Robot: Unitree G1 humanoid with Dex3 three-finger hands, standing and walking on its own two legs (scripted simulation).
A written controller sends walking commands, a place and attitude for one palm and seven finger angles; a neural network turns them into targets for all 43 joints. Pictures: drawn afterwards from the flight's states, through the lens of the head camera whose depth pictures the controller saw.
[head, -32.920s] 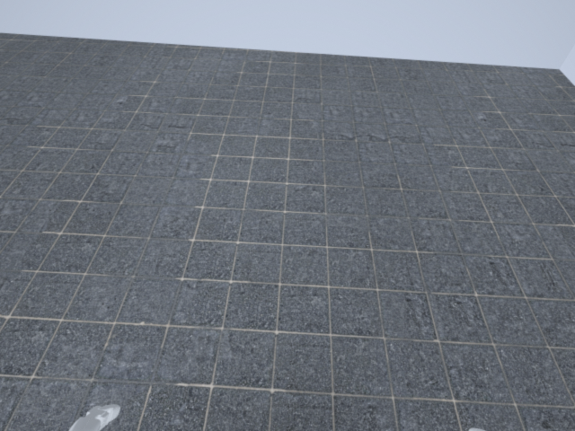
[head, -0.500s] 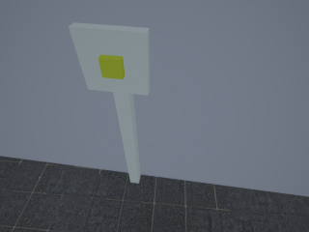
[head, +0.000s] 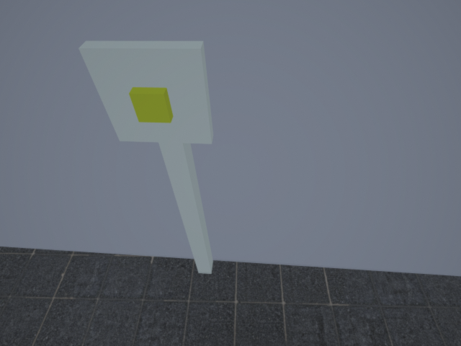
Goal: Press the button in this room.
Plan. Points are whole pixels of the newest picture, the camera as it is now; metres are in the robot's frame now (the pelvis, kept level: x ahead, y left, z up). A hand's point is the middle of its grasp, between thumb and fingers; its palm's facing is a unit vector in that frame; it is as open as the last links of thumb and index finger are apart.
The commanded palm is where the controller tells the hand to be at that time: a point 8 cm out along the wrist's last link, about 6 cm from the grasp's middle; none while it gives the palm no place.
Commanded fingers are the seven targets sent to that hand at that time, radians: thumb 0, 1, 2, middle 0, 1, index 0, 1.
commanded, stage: look again from close up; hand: left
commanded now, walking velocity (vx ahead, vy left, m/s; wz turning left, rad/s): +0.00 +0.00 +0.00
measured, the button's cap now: (152, 104) +0.51 +0.18 +0.16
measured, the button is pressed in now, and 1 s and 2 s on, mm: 0 0 0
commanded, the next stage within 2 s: raise the hand and make a fist in 0.12 s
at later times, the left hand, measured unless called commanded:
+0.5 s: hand (141, 286) +0.21 +0.16 +0.03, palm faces +0.10 -0.99 -0.04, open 6.4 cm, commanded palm +0.11 +0.22 -0.03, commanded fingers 0.00 0.90 0.90 -0.61 -0.75 -0.61 -0.75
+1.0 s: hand (119, 310) +0.17 +0.18 +0.03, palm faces -0.12 -0.99 -0.02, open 3.3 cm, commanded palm +0.13 +0.25 +0.04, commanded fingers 0.00 0.90 0.90 -1.30 -1.50 -1.30 -1.50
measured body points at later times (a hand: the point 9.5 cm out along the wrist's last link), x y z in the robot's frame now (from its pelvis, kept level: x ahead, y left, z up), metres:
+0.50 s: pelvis -0.01 -0.03 -0.02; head +0.00 -0.03 +0.43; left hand +0.20 +0.21 +0.03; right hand +0.18 -0.29 -0.08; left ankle -0.03 +0.11 -0.74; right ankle +0.00 -0.12 -0.74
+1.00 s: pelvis -0.04 +0.00 -0.04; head -0.03 +0.00 +0.41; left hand +0.17 +0.24 +0.03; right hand +0.12 -0.21 -0.12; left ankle -0.03 +0.11 -0.74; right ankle +0.00 -0.12 -0.74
